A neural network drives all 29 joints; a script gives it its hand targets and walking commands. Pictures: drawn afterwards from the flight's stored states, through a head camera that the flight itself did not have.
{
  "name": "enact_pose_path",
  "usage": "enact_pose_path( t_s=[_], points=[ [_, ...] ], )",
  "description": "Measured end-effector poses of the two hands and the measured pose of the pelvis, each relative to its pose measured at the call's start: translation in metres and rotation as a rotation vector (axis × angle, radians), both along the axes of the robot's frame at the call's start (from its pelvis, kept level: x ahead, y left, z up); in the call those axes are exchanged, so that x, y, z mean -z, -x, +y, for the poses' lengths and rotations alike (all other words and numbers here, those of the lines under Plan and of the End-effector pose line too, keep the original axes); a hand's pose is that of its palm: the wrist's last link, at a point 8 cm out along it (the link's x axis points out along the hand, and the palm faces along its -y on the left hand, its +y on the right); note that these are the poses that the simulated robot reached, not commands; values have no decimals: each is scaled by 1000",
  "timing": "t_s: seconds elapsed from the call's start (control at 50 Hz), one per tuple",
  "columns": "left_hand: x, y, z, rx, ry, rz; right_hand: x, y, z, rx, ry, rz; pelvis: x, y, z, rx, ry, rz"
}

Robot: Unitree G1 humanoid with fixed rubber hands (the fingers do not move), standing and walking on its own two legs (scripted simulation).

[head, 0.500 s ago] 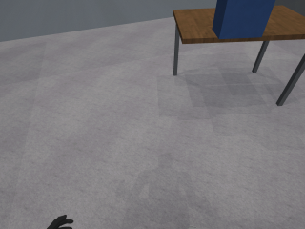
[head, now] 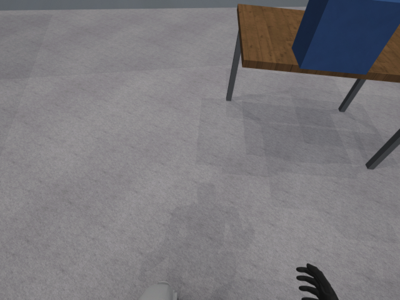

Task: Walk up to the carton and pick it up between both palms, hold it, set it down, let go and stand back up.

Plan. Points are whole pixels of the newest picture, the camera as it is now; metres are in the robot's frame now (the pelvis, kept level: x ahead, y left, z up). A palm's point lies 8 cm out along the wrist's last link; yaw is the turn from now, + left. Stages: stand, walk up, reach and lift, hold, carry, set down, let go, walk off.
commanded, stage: walk up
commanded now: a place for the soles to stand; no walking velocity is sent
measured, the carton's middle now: (342, 29) +1.17 -0.44 +0.08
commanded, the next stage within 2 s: none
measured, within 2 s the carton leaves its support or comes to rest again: neither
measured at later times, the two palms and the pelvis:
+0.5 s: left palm (176, 182) +0.42 +0.12 -0.08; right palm out of the picture +0.19 -0.39 -0.11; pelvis +0.22 -0.10 -0.01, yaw -8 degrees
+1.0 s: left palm (188, 182) +0.46 +0.09 -0.14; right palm (384, 204) +0.44 -0.44 -0.07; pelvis +0.37 -0.16 -0.01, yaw -4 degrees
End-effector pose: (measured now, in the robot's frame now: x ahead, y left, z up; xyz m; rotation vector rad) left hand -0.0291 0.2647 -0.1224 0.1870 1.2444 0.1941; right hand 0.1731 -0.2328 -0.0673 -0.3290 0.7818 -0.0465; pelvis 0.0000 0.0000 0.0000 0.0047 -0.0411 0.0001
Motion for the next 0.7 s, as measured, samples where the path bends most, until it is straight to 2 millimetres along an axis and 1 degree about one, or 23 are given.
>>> enact_pose_path(
  t_s=[0.04, 0.06, 0.08, 0.12, 0.18, 0.22, 0.28, 0.32, 0.38, 0.44, 0.48, 0.52, 0.56, 0.6, 0.66, 0.7],
  points=[
    [11, -23, 4, 0, 4, 15, 3, -22, -2, 8, 24, -20, 8, -22, 2, 0, -16, -3],
    [14, -37, 4, 12, 5, 21, 5, -28, -6, 21, 39, -26, 11, -30, 3, 9, -23, -9],
    [16, -53, 5, 34, 5, 24, 7, -29, -12, 47, 53, -24, 13, -38, 4, 20, -22, -15],
    [14, -94, 6, 89, 2, 3, 10, -18, -27, 121, 73, 16, 12, -53, 3, 37, -20, -30],
    [3, -171, 2, 165, 0, -96, 13, 11, -50, 214, 100, 119, 6, -76, -3, 50, -18, -47],
    [-8, -222, -7, 217, 8, -172, 13, 28, -62, 261, 110, 182, 1, -92, -8, 65, -19, -51],
    [-25, -291, -30, 287, 27, -268, 12, 43, -76, 299, 116, 256, -5, -116, -18, 82, -20, -48],
    [-35, -332, -52, 331, 43, -323, 12, 44, -85, 313, 111, 284, -7, -132, -27, 96, -21, -45],
    [-45, -384, -88, 385, 67, -386, 15, 33, -102, 332, 88, 296, -7, -158, -46, 113, -26, -40],
    [-46, -425, -122, 413, 72, -415, 26, 11, -127, 353, 64, 304, -1, -189, -71, 120, -34, -28],
    [-42, -444, -140, 416, 53, -424, 38, -9, -146, 355, 51, 309, 8, -209, -89, 130, -25, -23],
    [-37, -451, -150, 402, 26, -416, 46, -34, -160, 345, 33, 310, 12, -223, -104, 131, -12, -25],
    [-35, -448, -149, 353, -5, -381, 46, -65, -169, 330, 16, 287, 11, -237, -114, 128, -19, -24],
    [-36, -438, -144, 302, -37, -331, 42, -102, -174, 298, 7, 242, 7, -251, -122, 122, -15, -26],
    [-38, -423, -135, 232, -67, -267, 32, -154, -177, 233, 4, 183, 0, -271, -130, 112, -1, -23],
    [-37, -417, -132, 198, -75, -233, 26, -184, -177, 196, 5, 159, -3, -284, -135, 103, 3, -16]
  ],
)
